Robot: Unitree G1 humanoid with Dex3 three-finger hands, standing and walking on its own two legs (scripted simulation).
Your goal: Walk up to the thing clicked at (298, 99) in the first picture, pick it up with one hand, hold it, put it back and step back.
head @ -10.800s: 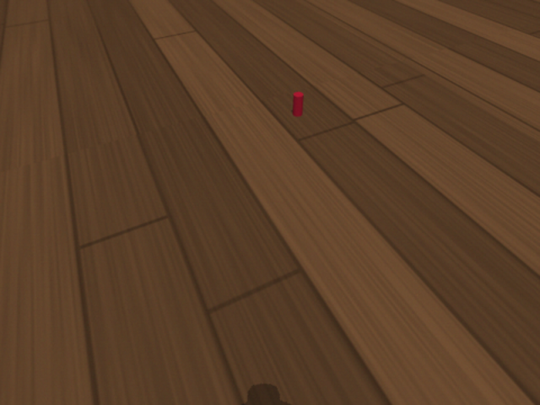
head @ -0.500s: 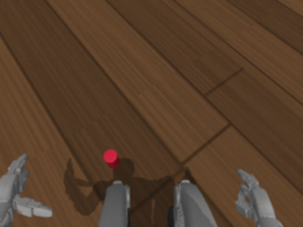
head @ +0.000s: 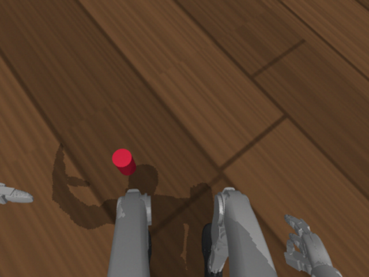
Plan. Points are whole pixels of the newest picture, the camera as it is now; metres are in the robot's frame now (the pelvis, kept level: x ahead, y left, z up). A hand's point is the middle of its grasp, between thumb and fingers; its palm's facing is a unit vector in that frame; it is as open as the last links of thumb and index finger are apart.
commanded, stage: go down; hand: left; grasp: from the side
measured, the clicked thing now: (125, 163) +0.44 +0.20 -0.42
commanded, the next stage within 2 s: approach in 1.10 s
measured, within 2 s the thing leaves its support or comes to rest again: neither
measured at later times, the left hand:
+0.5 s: hand (11, 159) +0.36 +0.38 -0.08, palm faces +0.13 -0.98 -0.16, open 17.1 cm
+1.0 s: hand (15, 156) +0.37 +0.39 -0.10, palm faces +0.12 -0.98 -0.13, open 17.4 cm
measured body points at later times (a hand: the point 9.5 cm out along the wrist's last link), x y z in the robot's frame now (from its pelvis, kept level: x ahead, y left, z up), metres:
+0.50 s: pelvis -0.01 +0.00 -0.06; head +0.19 +0.05 +0.34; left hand +0.35 +0.43 -0.07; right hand +0.16 -0.28 -0.17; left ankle +0.08 +0.13 -0.46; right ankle +0.09 -0.12 -0.46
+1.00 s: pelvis -0.02 +0.01 -0.10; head +0.18 +0.06 +0.30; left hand +0.36 +0.44 -0.09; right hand +0.12 -0.28 -0.20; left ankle +0.08 +0.13 -0.46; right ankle +0.09 -0.12 -0.46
